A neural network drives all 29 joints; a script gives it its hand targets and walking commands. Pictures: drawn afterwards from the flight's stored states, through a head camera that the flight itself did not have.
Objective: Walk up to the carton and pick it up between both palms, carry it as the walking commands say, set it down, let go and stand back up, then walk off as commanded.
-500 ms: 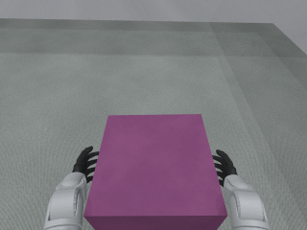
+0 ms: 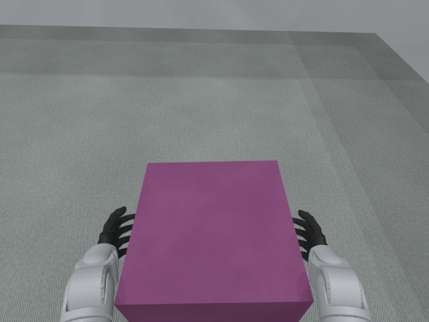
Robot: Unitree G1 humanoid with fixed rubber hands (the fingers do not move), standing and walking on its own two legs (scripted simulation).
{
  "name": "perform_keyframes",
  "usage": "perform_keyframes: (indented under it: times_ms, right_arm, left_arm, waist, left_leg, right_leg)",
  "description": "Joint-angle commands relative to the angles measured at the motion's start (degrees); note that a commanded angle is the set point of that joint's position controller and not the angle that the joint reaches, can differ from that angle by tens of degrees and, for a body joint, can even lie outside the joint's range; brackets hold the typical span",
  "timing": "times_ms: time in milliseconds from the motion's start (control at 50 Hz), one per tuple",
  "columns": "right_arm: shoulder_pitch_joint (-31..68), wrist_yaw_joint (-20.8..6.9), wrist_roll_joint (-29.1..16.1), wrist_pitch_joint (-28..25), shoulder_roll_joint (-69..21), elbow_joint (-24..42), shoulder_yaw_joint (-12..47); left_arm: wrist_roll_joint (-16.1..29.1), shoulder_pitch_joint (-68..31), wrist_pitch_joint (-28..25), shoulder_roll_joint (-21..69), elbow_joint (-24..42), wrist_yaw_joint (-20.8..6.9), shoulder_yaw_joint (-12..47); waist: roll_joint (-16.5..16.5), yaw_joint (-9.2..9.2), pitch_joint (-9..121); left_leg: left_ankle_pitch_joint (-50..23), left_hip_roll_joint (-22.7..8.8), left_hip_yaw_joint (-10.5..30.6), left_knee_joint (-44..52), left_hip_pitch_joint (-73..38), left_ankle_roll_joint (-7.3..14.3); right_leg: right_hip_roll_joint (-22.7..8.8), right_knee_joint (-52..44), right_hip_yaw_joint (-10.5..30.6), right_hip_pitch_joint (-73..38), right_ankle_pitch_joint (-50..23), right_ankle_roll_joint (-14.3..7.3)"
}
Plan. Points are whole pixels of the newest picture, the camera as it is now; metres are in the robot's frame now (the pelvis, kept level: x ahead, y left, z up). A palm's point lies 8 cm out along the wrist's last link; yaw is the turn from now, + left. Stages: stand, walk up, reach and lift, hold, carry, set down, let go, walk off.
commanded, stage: hold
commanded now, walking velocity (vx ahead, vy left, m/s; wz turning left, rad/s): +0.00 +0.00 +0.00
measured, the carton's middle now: (213, 249) +0.30 +0.01 -0.08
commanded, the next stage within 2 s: set down in 0.12 s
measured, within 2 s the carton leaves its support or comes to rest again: neither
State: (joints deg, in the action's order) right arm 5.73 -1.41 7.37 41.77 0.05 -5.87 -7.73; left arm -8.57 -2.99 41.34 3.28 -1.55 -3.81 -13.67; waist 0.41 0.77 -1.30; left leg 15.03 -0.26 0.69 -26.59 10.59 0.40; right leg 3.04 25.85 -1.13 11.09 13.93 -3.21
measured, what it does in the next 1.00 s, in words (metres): stands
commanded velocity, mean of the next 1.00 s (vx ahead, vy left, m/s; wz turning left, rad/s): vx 0.00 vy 0.00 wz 0.00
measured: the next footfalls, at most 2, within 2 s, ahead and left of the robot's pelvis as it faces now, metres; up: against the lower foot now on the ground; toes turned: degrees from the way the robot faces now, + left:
none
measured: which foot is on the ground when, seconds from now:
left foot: down 0.00-1.00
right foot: down 0.00-1.00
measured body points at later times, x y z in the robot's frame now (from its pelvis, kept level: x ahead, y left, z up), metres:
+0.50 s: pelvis -0.03 +0.04 +0.00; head -0.03 +0.03 +0.45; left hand +0.26 +0.23 -0.01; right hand +0.29 -0.15 -0.01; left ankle -0.01 +0.14 -0.74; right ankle +0.00 -0.08 -0.74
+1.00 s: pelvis -0.04 +0.02 -0.04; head +0.07 +0.01 +0.40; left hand +0.27 +0.22 -0.10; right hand +0.30 -0.16 -0.11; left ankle -0.01 +0.14 -0.74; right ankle +0.00 -0.08 -0.74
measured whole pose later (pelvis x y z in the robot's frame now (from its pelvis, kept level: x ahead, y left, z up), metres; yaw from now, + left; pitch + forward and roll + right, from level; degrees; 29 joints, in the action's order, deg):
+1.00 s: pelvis -0.04 +0.02 -0.04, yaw -3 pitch +17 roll -1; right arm 21.9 0.0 6.5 19.6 2.5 -34.6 -12.4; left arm -8.7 -17.1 18.7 3.9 -28.6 -2.3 -22.8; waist 1.4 4.4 4.7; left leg 19.3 1.4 3.3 -45.7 43.3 -0.2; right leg 4.0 43.6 1.1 44.2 16.3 -1.8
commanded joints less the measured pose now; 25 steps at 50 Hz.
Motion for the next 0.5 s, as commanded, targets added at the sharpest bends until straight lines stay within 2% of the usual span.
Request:
perform_keyframes:
  times_ms: [0, 20, 40, 60, 80, 100, 120, 140, 160, 180, 200, 220, 240, 280, 320, 340, 380, 400, 420, 460, 480]
  right_arm:
    - [27.8, -11.2, -14.3, -6.1, -54.7, 15.0, 39.6]
    - [29.4, -11.6, -14.3, -6.6, -53.0, 15.2, 40.7]
    - [30.4, -11.5, -14.5, -6.8, -53.5, 15.5, 41.4]
    - [27.5, -11.7, -13.7, -6.6, -51.6, 14.9, 40.8]
    - [31.5, -12.0, -14.2, -6.8, -52.7, 15.1, 41.8]
    - [31.4, -12.3, -14.1, -6.9, -51.5, 15.1, 41.7]
    - [28.3, -12.7, -16.0, -7.0, -53.7, 16.8, 37.9]
    - [27.9, -12.5, -14.8, -6.2, -51.9, 14.8, 36.5]
    - [30.9, -12.8, -12.6, -6.4, -48.6, 11.4, 33.7]
    - [34.6, -13.4, -11.6, -6.6, -48.1, 10.2, 32.4]
    - [37.8, -14.3, -11.1, -7.5, -46.9, 8.8, 31.1]
    - [39.7, -15.2, -9.9, -8.0, -46.0, 5.6, 28.7]
    - [41.7, -16.1, -8.8, -8.9, -45.2, 2.0, 25.8]
    - [46.7, -17.8, -7.6, -11.4, -46.3, -1.2, 23.2]
    - [49.2, -19.3, -6.7, -13.4, -46.9, -7.0, 19.8]
    - [50.2, -19.6, -6.8, -14.4, -47.4, -8.0, 19.9]
    - [49.4, -20.3, -5.6, -15.1, -47.4, -13.0, 17.5]
    - [51.0, -20.9, -5.6, -16.1, -47.1, -14.4, 16.9]
    - [50.2, -21.0, -5.3, -16.6, -48.3, -14.4, 17.5]
    - [51.6, -20.8, -6.1, -17.3, -50.0, -16.4, 17.6]
    - [49.2, -20.8, -6.2, -17.4, -49.6, -18.1, 17.3]
  left_arm:
    - [15.2, -28.1, -4.0, 42.8, 13.0, -11.9, 41.0]
    - [15.0, -27.8, -3.9, 43.3, 13.2, -11.6, 40.5]
    - [15.4, -28.4, -3.9, 43.1, 13.7, -11.8, 40.8]
    - [15.1, -26.1, -3.4, 42.4, 13.0, -11.8, 40.6]
    - [15.4, -29.7, -3.7, 42.6, 13.9, -11.6, 40.3]
    - [15.3, -27.9, -3.2, 43.4, 13.7, -11.2, 40.5]
    - [14.6, -25.0, -4.4, 43.0, 15.0, -11.3, 41.4]
    - [14.3, -24.3, -3.8, 42.2, 12.0, -11.4, 39.6]
    - [12.8, -25.5, -3.4, 41.8, 5.8, -11.8, 36.7]
    - [13.1, -28.6, -3.3, 43.9, 3.7, -11.9, 36.3]
    - [12.7, -31.8, -3.5, 44.8, 2.7, -12.1, 35.3]
    - [12.7, -34.1, -3.5, 46.7, -0.7, -12.2, 34.5]
    - [12.3, -37.2, -3.7, 47.3, -2.4, -12.3, 34.1]
    - [13.0, -42.4, -5.9, 51.5, -5.9, -12.7, 33.9]
    - [12.2, -46.9, -7.5, 52.7, -9.5, -12.5, 32.1]
    - [11.9, -46.4, -8.3, 53.4, -11.3, -12.3, 31.5]
    - [11.6, -48.9, -9.2, 54.0, -13.8, -12.1, 30.4]
    - [11.1, -50.2, -10.2, 54.2, -13.2, -11.6, 29.9]
    - [10.3, -48.5, -10.9, 53.9, -14.7, -11.5, 28.8]
    - [8.7, -47.9, -11.7, 52.4, -17.2, -11.5, 26.7]
    - [9.1, -47.0, -11.8, 52.4, -17.2, -11.2, 26.8]
  waist:
    - [-1.7, 0.86, 26.5]
    - [-1.5, 2.45, 25.8]
    - [-1.4, 2.85, 25.6]
    - [-0.3, 2.44, 24.3]
    - [-0.8, 3.97, 26.1]
    - [-0.7, 3.47, 25.3]
    - [-1.6, 5.63, 32.4]
    - [-3.5, 4.58, 27.4]
    - [-2.0, 4.84, 18.0]
    - [-3.0, 3.95, 14.7]
    - [-0.5, 4.32, 12.2]
    - [0.0, 3.23, 10.5]
    - [2.6, 1.51, 10.0]
    - [1.4, 0.42, 11.9]
    - [4.0, 1.06, 14.1]
    - [2.9, 1.53, 15.8]
    - [4.0, 0.07, 15.0]
    - [4.1, 1.03, 16.7]
    - [2.1, 1.79, 17.5]
    - [1.5, 3.89, 19.3]
    - [2.2, 3.38, 19.6]
  left_leg:
    - [-24.9, 5.5, 4.8, 5.0, -0.3, 2.5]
    - [-27.3, 5.0, 4.8, 5.6, -2.2, 2.1]
    - [-27.2, 4.9, 4.7, 5.8, -2.6, 1.8]
    - [-27.9, 5.2, 4.3, 6.5, -3.2, 1.4]
    - [-25.6, 4.9, 4.0, 6.9, -2.9, 1.3]
    - [-28.6, 4.6, 4.0, 7.0, -4.8, 1.0]
    - [-24.9, 5.1, 3.2, 9.4, -6.5, 1.4]
    - [-23.3, 5.1, 3.0, 10.3, -5.8, 1.4]
    - [-16.2, 5.3, 2.6, 11.3, -3.7, 1.0]
    - [-10.9, 5.0, 3.3, 11.1, -5.4, 1.0]
    - [-7.1, 4.9, 3.3, 11.0, -4.3, 0.6]
    - [-3.6, 4.4, 4.1, 11.5, -5.9, 0.4]
    - [1.9, 3.2, 5.0, 12.5, -4.8, -0.2]
    - [6.6, 1.2, 7.1, 13.4, -2.6, -0.6]
    - [9.5, 0.2, 8.1, 13.5, -0.8, -0.8]
    - [7.2, -0.1, 8.5, 12.7, -0.9, -0.7]
    - [7.2, -0.5, 8.7, 12.2, -0.4, -1.0]
    - [4.8, -0.7, 8.9, 11.4, -1.7, -1.3]
    - [0.9, -0.3, 8.2, 10.0, -0.7, -0.9]
    - [-5.0, 0.9, 5.9, 7.2, -1.4, -0.4]
    - [-9.1, 0.7, 6.0, 6.7, -3.4, -0.7]
  right_leg:
    - [-4.0, -2.6, 12.4, -24.5, -47.0, 3.9]
    - [-3.7, -3.2, 11.9, -22.3, -45.2, 3.4]
    - [-3.8, -3.6, 12.0, -22.3, -44.9, 3.4]
    - [-3.5, -4.2, 11.6, -22.5, -45.0, 3.3]
    - [-3.2, -4.3, 11.3, -23.1, -40.7, 3.1]
    - [-2.6, -4.6, 10.9, -22.6, -40.4, 2.9]
    - [0.0, -6.2, 7.5, -25.0, -33.7, 3.2]
    - [0.0, -7.4, 7.0, -23.8, -31.2, 3.5]
    - [0.1, -8.9, 6.1, -18.0, -20.7, 3.3]
    - [0.7, -9.2, 5.5, -14.1, -11.6, 2.9]
    - [0.5, -9.2, 5.7, -12.2, -6.8, 1.7]
    - [1.1, -8.8, 4.7, -9.2, -2.5, 1.3]
    - [1.2, -7.7, 4.5, -10.0, -0.1, 0.9]
    - [2.0, -4.7, 4.3, -11.6, -1.1, 1.2]
    - [1.9, -2.0, 4.4, -12.4, -1.6, 1.1]
    - [1.9, -1.5, 4.9, -12.4, -2.9, 1.2]
    - [1.8, -1.1, 4.8, -11.4, -2.7, 0.9]
    - [1.8, -0.5, 4.8, -9.8, -2.5, 0.8]
    - [1.5, -0.4, 5.4, -10.4, -4.2, 0.5]
    - [0.7, -1.0, 6.2, -8.9, -4.4, 0.3]
    - [0.7, -0.9, 6.0, -7.6, -5.9, 0.3]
